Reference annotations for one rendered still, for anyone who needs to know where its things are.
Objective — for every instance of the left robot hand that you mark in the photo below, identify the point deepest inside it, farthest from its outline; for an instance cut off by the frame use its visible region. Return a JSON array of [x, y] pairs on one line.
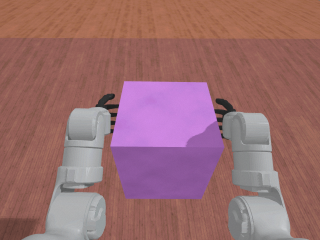
[[101, 103]]

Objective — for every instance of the carton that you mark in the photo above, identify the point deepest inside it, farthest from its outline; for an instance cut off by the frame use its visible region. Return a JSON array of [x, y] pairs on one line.
[[166, 141]]

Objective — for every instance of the robot right forearm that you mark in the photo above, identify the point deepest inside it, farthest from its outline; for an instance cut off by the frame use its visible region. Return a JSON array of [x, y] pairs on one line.
[[250, 138]]

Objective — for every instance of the robot left forearm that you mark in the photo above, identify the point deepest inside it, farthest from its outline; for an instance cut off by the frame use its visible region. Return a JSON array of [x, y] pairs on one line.
[[82, 156]]

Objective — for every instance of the right robot upper arm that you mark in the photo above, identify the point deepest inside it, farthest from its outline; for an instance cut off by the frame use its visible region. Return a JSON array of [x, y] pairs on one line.
[[258, 217]]

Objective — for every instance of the left robot upper arm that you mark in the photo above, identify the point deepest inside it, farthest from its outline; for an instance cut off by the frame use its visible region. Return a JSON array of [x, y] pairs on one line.
[[74, 216]]

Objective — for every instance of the right robot hand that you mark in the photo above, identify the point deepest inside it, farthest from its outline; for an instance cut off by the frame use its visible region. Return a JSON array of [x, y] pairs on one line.
[[229, 108]]

